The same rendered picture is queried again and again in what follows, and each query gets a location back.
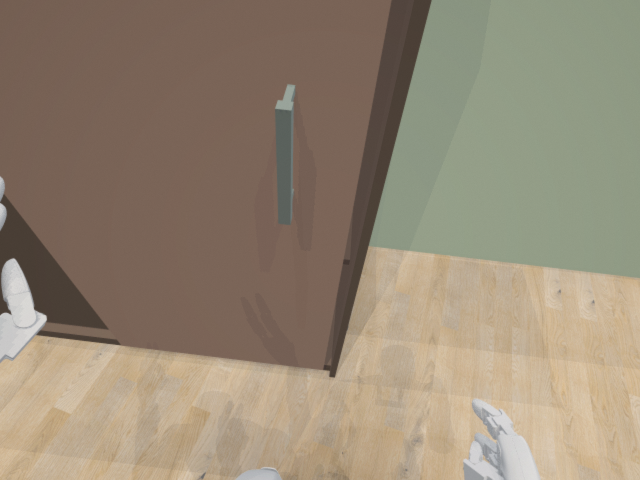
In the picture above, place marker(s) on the handle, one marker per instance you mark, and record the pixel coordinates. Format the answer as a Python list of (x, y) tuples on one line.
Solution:
[(284, 114)]

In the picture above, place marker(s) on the right robot hand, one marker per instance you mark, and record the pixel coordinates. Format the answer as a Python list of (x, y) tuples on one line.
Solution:
[(510, 458)]

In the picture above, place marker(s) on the wardrobe door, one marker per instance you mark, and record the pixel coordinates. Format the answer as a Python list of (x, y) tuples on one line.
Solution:
[(138, 142), (53, 293)]

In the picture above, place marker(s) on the robot left shin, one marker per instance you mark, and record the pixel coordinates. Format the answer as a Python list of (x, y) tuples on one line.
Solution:
[(268, 468)]

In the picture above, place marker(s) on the left robot hand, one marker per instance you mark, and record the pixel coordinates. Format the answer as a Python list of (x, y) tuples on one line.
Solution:
[(18, 329)]

